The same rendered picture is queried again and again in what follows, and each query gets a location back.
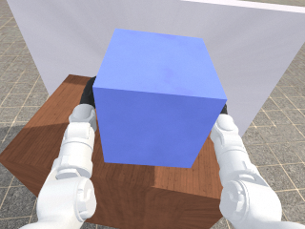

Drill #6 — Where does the robot right hand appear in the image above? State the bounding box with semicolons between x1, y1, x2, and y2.
220;104;228;115

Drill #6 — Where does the pedestal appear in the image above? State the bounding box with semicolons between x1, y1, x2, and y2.
0;74;223;229

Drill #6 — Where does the robot left forearm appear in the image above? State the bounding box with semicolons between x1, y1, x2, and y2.
36;104;97;217

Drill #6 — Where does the carton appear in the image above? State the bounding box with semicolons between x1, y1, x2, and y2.
92;28;228;168

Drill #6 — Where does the right robot upper arm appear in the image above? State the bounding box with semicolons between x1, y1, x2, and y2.
219;179;305;229

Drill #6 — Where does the left robot upper arm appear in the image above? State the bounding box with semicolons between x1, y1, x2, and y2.
19;177;97;229

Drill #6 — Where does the robot left hand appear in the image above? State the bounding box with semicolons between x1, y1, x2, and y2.
79;76;96;108

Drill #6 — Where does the robot right forearm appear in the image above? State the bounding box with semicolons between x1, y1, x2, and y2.
210;114;282;213

